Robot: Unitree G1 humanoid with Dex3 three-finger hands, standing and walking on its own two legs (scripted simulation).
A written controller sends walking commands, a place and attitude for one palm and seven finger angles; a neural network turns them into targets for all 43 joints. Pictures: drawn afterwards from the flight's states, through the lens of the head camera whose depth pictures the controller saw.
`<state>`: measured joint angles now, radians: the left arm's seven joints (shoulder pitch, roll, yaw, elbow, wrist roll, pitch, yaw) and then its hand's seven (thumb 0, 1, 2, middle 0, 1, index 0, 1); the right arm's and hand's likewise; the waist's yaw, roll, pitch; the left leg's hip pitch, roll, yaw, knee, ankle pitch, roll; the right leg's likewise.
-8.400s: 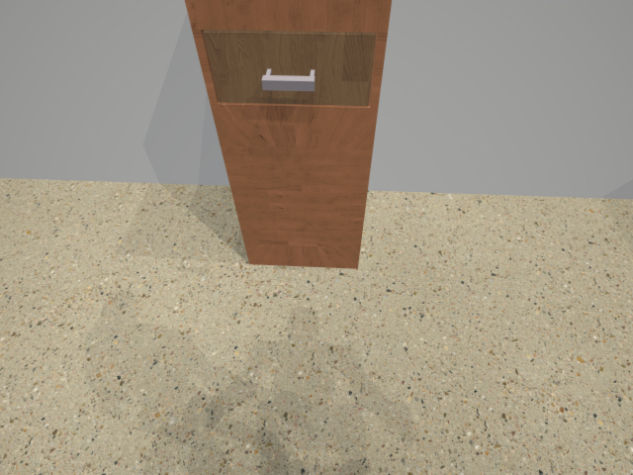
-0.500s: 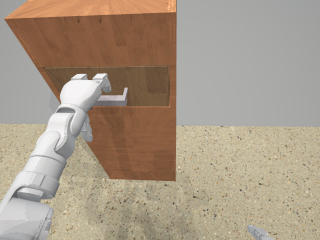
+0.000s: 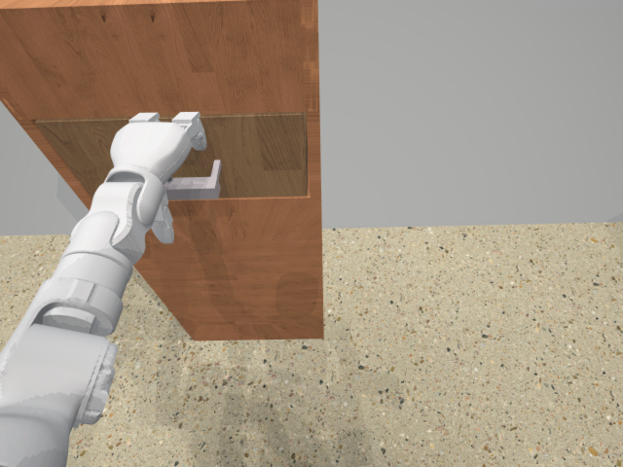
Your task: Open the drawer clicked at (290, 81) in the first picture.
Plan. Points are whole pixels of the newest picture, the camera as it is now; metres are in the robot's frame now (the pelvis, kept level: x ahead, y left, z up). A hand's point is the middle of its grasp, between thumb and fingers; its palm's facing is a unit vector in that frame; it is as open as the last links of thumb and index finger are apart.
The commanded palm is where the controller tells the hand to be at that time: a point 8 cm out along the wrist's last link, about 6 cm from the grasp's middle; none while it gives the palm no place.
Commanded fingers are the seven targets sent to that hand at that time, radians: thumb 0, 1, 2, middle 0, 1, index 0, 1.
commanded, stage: move the hooked fingers above the handle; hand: left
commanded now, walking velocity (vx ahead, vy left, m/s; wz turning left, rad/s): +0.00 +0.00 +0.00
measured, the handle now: (181, 178) +0.52 +0.22 +0.05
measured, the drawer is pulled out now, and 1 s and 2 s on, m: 0.00 0.00 0.00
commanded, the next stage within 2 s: lower the fingers behind the handle in 0.88 s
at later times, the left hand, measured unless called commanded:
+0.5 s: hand (163, 176) +0.47 +0.21 +0.10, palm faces -0.03 +0.00 -1.00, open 13.8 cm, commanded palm +0.46 +0.21 +0.16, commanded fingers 0.00 -0.50 0.30 -0.30 -1.20 -0.30 -1.20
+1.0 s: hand (171, 170) +0.48 +0.21 +0.10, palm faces -0.02 +0.00 -1.00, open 13.7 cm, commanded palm +0.46 +0.21 +0.16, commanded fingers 0.00 -0.50 0.30 -0.30 -1.20 -0.30 -1.20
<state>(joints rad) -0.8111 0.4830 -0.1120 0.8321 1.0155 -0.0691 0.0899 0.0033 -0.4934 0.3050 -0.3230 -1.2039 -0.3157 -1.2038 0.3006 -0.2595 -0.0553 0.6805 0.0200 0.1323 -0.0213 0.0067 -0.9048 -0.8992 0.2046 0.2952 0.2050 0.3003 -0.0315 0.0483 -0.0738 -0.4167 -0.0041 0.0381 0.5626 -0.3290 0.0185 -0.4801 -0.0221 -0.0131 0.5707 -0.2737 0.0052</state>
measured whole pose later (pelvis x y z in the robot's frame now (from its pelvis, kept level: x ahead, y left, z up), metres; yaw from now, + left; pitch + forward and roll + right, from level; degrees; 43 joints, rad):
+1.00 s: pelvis -0.01 +0.00 +0.00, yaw -1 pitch +12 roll +0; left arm -0.89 0.51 -0.07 0.97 1.05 -0.05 0.12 0.00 -0.49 0.31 -0.34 -1.22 -0.33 -1.22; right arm 0.34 -0.25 -0.04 0.67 0.02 0.12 -0.03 0.01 -0.90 -0.90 0.21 0.30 0.21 0.30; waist -0.08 0.05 -0.09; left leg -0.47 0.00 0.05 0.59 -0.33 0.02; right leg -0.54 -0.01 0.00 0.59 -0.26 0.01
